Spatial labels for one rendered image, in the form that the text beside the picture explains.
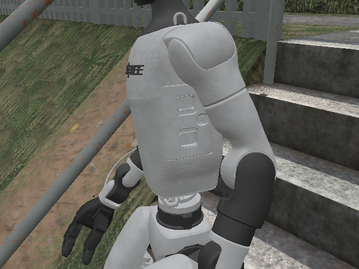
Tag stairs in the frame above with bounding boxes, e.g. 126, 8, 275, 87
147, 42, 359, 269

